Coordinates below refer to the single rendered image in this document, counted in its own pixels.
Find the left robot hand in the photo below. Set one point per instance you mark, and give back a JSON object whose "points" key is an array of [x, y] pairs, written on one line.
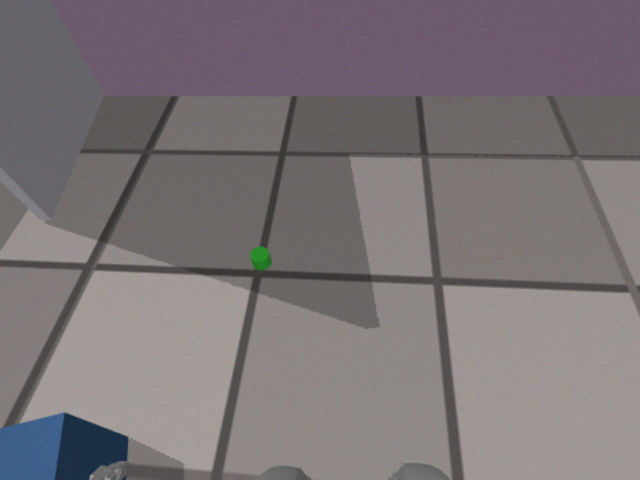
{"points": [[115, 471]]}

